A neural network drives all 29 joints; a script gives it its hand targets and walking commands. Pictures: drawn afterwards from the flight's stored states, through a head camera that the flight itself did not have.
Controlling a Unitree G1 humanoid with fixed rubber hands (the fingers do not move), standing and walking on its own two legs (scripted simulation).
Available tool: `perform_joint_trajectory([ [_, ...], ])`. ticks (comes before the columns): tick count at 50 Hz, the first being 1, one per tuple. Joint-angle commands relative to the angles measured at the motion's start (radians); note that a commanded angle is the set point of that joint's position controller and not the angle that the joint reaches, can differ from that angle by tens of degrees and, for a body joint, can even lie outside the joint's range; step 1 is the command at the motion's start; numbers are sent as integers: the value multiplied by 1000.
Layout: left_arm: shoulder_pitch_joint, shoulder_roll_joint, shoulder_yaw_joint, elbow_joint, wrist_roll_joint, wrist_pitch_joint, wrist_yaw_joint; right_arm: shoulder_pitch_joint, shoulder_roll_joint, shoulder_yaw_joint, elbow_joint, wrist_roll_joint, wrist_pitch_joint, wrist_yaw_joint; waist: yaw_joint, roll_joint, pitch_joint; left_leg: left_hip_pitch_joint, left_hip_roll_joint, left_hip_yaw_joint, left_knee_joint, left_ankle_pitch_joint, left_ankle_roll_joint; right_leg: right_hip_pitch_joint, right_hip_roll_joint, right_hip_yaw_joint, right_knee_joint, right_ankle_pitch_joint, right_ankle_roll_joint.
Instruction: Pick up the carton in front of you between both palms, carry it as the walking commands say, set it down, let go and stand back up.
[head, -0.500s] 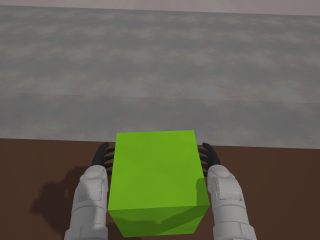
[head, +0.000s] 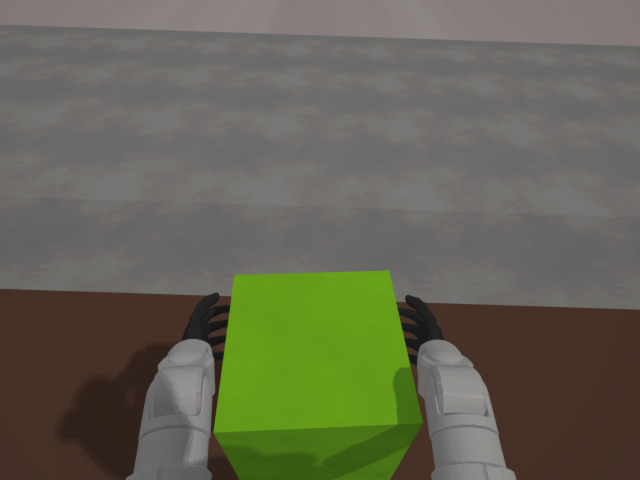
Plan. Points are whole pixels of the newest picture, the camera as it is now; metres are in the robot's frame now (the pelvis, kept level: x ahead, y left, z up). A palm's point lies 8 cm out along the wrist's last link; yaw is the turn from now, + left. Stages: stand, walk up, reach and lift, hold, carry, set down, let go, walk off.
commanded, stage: hold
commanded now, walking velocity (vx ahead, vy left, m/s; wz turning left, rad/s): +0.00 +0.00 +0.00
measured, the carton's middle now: (314, 383) +0.28 +0.00 -0.04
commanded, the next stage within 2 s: carry in 0.62 s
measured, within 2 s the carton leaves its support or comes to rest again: neither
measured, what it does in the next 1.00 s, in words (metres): lifts its right foot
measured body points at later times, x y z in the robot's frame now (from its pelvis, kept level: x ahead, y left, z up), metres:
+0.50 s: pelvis -0.01 +0.00 +0.00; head -0.06 +0.00 +0.45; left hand +0.29 +0.15 +0.04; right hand +0.29 -0.15 +0.04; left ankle +0.00 +0.12 -0.75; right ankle +0.02 -0.13 -0.75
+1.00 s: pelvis +0.08 +0.01 +0.00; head +0.06 +0.01 +0.45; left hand +0.37 +0.17 +0.09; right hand +0.37 -0.13 +0.08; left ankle +0.00 +0.12 -0.75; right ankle +0.11 -0.10 -0.72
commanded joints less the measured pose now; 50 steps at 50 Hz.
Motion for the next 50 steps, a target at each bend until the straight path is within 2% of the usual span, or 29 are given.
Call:
perform_joint_trajectory([
  [1,-427,-937,-541,-43,-241,-12,-229,-482,907,537,-77,244,-32,218,3,2,-258,24,-71,-5,-48,227,-6,105,81,2,-29,206,-4],
  [6,-381,-915,-576,-118,-265,32,-220,-442,892,580,-149,269,12,208,7,0,-268,52,-70,-8,-64,269,-9,133,82,6,-44,248,-1],
  [13,-434,-888,-537,-87,-244,56,-225,-477,877,527,-108,242,36,209,1,2,-158,2,-63,0,-81,92,1,87,73,-1,-62,78,-7],
  [22,-508,-905,-529,-49,-240,44,-234,-555,902,529,-77,246,28,216,6,-2,-190,-16,-62,4,-67,37,6,85,68,-3,-46,29,-6],
  [30,-508,-901,-524,-40,-236,43,-236,-552,907,525,-64,242,29,214,6,-5,-199,-8,-65,7,-66,63,5,95,69,-2,-47,59,-3],
  [31,-524,-888,-539,-56,-254,53,-234,-582,900,543,-67,256,36,214,3,-28,-245,-121,105,-7,0,-75,17,-13,-115,3,3,-106,-17],
  [33,-531,-884,-554,-79,-271,61,-226,-594,898,556,-102,278,43,210,6,-42,-236,-215,69,-11,22,-407,13,-97,-122,75,-66,-504,-39],
  [34,-547,-889,-570,-103,-279,65,-220,-606,901,573,-125,291,47,206,7,-73,-225,-267,55,10,66,-441,5,-102,-141,110,-89,-579,-51],
  [36,-534,-895,-601,-148,-296,85,-202,-622,910,622,-176,326,66,199,12,-138,-260,-287,11,107,220,-227,-11,-92,-214,199,-131,-510,-87],
  [37,-519,-897,-623,-173,-306,101,-191,-621,913,647,-200,347,81,196,11,-151,-287,-257,11,135,219,-188,-9,-116,-235,206,-132,-467,-104],
  [38,-511,-895,-644,-204,-314,121,-179,-625,921,674,-228,371,100,192,10,-137,-310,-192,15,146,145,-191,-1,-163,-223,168,-106,-450,-105],
  [39,-513,-891,-663,-240,-329,145,-167,-625,921,691,-255,389,123,183,8,-111,-327,-111,10,152,58,-197,8,-215,-187,100,-59,-457,-91],
  [40,-529,-882,-690,-288,-347,172,-158,-617,907,701,-285,398,147,169,6,-38,-321,-64,70,54,-19,-282,27,-277,-132,17,37,-445,-65],
  [41,-548,-876,-716,-323,-368,202,-150,-585,881,698,-295,399,174,153,-10,148,-296,-5,220,-190,-128,-448,84,-410,-61,-92,251,-389,-24],
  [42,-532,-857,-740,-340,-391,233,-140,-538,862,700,-303,391,204,134,-22,253,-237,80,342,-400,-216,-480,151,-591,-20,-164,393,-324,-6],
  [43,-540,-846,-755,-371,-414,261,-131,-517,837,693,-333,384,232,114,-28,225,-198,98,387,-458,-225,-376,206,-673,-58,-144,426,-322,-7],
  [44,-531,-846,-775,-397,-442,288,-120,-503,822,695,-376,394,258,95,-26,171,-211,115,383,-426,-208,-258,221,-679,-77,-134,424,-320,-8],
  [45,-502,-848,-789,-422,-467,311,-110,-490,821,710,-421,414,283,80,-23,130,-248,141,362,-338,-191,-160,209,-655,-80,-139,380,-299,-4],
  [46,-477,-850,-802,-455,-483,332,-98,-478,822,728,-465,431,305,67,-24,123,-281,148,323,-247,-173,-67,187,-604,-61,-168,329,-245,2],
  [48,-411,-846,-817,-514,-501,369,-74,-426,816,758,-550,458,347,50,-24,160,-320,136,269,-122,-134,72,149,-508,-19,-220,245,-163,10],
  [50,-339,-833,-823,-577,-503,406,-55,-357,818,780,-607,479,387,43,-28,177,-332,95,250,-51,-98,99,136,-414,3,-262,150,-119,9],
])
